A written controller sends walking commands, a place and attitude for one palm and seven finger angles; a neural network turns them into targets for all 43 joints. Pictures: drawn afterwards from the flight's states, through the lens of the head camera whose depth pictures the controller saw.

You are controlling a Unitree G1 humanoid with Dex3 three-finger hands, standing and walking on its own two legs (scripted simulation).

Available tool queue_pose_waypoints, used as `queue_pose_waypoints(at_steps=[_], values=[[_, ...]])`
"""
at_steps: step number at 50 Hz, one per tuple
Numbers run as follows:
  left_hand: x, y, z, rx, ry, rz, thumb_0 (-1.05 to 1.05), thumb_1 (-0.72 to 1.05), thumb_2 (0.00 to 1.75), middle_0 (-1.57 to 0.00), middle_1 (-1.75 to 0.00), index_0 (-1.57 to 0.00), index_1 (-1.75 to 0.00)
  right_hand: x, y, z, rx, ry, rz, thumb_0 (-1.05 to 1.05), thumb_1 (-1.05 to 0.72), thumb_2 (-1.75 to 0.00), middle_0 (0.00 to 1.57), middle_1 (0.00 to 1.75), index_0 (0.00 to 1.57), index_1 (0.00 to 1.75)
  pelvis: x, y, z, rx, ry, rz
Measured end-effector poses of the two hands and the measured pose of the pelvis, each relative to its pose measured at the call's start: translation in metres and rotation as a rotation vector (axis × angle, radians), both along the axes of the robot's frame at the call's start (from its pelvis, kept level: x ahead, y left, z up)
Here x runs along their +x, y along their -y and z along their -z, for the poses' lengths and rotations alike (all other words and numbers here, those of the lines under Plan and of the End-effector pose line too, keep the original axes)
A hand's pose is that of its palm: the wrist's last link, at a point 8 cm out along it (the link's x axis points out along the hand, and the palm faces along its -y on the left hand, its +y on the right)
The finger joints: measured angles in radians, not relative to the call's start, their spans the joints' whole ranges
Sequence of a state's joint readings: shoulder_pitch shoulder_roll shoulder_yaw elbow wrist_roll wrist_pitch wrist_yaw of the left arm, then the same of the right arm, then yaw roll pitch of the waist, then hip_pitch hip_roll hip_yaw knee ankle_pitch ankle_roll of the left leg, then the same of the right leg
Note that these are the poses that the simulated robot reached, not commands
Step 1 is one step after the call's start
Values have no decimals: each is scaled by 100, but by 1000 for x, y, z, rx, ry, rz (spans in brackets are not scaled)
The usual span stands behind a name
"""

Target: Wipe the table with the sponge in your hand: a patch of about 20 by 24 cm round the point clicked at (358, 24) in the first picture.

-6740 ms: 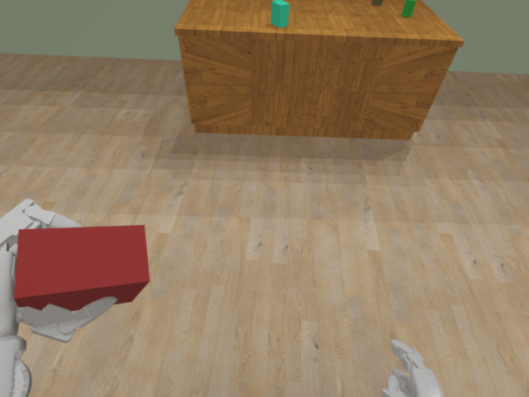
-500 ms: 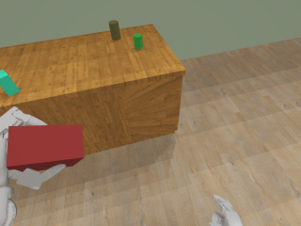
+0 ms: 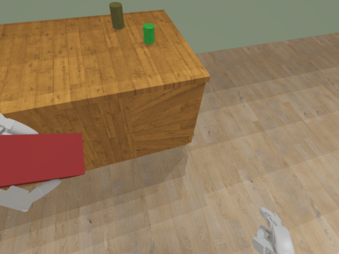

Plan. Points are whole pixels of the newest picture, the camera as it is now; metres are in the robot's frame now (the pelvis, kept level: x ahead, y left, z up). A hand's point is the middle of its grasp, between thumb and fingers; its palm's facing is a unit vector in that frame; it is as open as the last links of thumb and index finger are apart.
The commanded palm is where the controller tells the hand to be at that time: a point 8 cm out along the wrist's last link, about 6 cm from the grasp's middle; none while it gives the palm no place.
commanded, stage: take the last steps up to it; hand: left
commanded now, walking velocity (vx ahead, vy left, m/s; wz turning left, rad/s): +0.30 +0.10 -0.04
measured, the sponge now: (49, 160) +0.24 +0.22 +0.17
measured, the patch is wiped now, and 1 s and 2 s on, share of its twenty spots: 0.00 0.00 0.00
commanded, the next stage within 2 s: none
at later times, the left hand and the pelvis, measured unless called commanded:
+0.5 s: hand (57, 120) +0.32 +0.24 +0.16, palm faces +0.37 -0.82 -0.43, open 10.4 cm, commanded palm +0.25 +0.28 +0.19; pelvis +0.09 +0.00 +0.01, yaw -1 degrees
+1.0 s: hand (49, 77) +0.41 +0.28 +0.19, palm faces +0.33 -0.84 -0.44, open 10.4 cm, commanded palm +0.35 +0.33 +0.19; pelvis +0.18 +0.06 +0.01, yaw -2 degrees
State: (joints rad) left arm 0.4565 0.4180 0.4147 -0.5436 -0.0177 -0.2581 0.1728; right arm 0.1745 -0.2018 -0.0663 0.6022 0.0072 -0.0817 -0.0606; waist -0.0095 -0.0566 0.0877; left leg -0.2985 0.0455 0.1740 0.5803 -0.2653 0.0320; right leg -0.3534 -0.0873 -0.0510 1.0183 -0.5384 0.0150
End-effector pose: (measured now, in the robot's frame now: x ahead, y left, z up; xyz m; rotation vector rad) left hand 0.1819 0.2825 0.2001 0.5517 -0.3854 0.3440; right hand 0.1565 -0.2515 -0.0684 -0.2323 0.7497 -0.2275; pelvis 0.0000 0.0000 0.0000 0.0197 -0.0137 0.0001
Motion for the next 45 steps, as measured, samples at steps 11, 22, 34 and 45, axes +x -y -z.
queue_pose_waypoints(at_steps=[11, 22, 34, 45], values=[[36, 6, -11, -20, -51, 37, -1, -51, 98, -71, -135, -71, -135, 33, -69, 8, 160, -3, -85, 1, -91, -90, 21, 30, 20, 30, 42, -10, -13, -27, -15, 18], [83, 5, 13, -65, -105, -58, -1, -51, 98, -71, -135, -71, -135, 76, -23, 31, 106, -85, -69, 2, -91, -90, 21, 30, 20, 30, 83, 1, -3, -7, 7, 9], [126, -20, -7, 3, -41, 63, -1, -51, 98, -71, -135, -71, -135, 114, -16, -7, -60, -44, 5, 2, -91, -90, 20, 30, 19, 30, 130, -38, -6, -11, -3, 20], [179, -55, 0, -77, -18, 17, -1, -51, 98, -71, -135, -71, -135, 151, -105, 3, 127, 0, -28, 2, -91, -90, 20, 30, 20, 30, 166, -61, -10, -27, -5, 39]])
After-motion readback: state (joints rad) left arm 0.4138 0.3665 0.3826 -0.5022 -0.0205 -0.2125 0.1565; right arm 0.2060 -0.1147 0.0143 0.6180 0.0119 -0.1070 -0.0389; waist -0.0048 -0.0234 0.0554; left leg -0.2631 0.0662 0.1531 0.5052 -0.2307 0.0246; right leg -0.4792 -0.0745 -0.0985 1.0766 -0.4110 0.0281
